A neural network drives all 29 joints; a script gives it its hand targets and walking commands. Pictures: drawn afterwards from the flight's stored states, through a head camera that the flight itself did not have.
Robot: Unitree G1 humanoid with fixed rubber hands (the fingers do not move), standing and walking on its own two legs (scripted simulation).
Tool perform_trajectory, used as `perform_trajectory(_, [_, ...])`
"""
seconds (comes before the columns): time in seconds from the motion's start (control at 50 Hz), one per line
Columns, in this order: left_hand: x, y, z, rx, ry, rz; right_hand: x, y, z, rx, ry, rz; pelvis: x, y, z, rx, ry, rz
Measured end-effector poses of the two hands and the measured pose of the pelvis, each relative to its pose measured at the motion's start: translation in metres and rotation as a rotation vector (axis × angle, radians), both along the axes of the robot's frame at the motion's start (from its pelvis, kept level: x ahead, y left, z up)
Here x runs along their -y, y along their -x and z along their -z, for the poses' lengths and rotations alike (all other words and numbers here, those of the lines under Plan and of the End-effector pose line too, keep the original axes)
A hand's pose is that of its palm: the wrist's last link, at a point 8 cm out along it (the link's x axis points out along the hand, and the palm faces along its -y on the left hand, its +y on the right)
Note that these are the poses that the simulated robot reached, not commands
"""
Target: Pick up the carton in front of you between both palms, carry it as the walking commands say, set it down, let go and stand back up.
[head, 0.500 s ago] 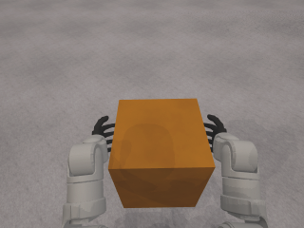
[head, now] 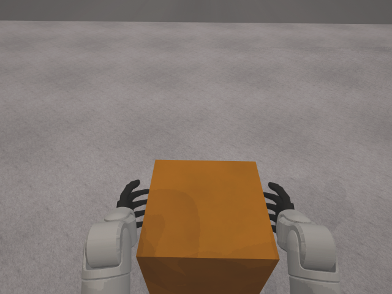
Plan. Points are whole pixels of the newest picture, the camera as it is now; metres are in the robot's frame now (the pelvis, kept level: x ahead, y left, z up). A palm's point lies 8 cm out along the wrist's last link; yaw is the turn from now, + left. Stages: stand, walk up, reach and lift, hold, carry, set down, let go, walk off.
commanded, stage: carry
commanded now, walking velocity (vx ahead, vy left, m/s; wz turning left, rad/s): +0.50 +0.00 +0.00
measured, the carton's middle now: (203, 235) +0.26 +0.00 +0.00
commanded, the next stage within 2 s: none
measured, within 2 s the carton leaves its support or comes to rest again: neither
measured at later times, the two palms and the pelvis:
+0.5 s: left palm (156, 127) +0.54 +0.12 +0.07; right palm (261, 127) +0.56 -0.18 +0.06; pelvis +0.28 -0.05 +0.00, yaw +3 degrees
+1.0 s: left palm (155, 100) +0.67 +0.14 +0.08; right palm (249, 102) +0.67 -0.16 +0.08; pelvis +0.40 -0.02 -0.01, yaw +1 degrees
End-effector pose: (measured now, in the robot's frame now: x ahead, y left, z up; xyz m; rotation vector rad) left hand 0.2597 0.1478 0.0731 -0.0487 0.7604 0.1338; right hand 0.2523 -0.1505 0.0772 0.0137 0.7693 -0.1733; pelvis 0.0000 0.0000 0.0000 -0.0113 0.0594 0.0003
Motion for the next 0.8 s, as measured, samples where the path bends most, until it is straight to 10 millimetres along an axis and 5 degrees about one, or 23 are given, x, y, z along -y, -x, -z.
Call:
perform_trajectory(0.2, [0.007,-0.120,-0.025,0.098,-0.009,-0.030,0.007,-0.129,-0.023,0.098,-0.012,-0.027,0.014,-0.123,0.000,-0.003,0.000,-0.011])
perform_trajectory(0.3, [0.026,-0.194,-0.012,0.103,-0.030,-0.047,0.026,-0.208,-0.003,0.103,-0.036,-0.041,0.034,-0.198,0.022,0.011,-0.008,-0.032])
perform_trajectory(0.36, [0.033,-0.228,0.000,0.038,-0.054,-0.051,0.033,-0.245,0.014,0.038,-0.056,-0.048,0.042,-0.226,0.020,0.003,0.001,-0.049])
perform_trajectory(0.52, [0.026,-0.284,-0.001,-0.006,-0.055,-0.090,0.025,-0.312,0.014,-0.004,-0.064,-0.078,0.045,-0.285,0.000,-0.009,-0.024,-0.052])
perform_trajectory(0.7, [0.011,-0.356,-0.014,0.095,-0.001,-0.066,0.011,-0.375,-0.014,0.096,-0.005,-0.060,0.026,-0.360,0.008,0.018,-0.014,-0.029])
perform_trajectory(0.8, [0.008,-0.384,-0.011,0.069,-0.001,-0.055,0.009,-0.400,-0.011,0.070,-0.006,-0.047,0.020,-0.386,0.009,0.005,-0.020,-0.021])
